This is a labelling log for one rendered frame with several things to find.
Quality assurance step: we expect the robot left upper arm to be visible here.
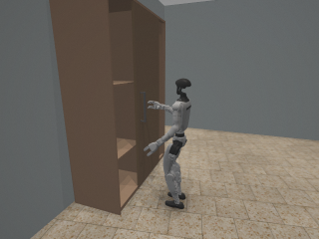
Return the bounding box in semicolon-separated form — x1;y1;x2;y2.
171;102;182;132

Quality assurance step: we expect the robot left shin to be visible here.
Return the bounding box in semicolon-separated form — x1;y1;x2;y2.
164;173;179;204

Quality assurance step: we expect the right robot foot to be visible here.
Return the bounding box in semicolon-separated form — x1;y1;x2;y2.
167;192;185;200

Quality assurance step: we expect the handle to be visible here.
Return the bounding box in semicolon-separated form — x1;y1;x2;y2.
140;92;147;122

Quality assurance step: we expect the robot left hand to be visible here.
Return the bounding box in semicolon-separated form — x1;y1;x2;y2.
144;142;159;156

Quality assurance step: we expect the robot right hand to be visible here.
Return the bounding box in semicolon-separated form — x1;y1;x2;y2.
148;101;160;110

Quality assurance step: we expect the robot right forearm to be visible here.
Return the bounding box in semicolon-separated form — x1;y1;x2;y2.
159;104;172;114

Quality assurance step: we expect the robot left forearm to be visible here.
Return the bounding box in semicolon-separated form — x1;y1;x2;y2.
156;125;177;146

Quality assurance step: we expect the wardrobe door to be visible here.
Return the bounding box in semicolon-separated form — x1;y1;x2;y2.
159;22;162;156
131;1;160;186

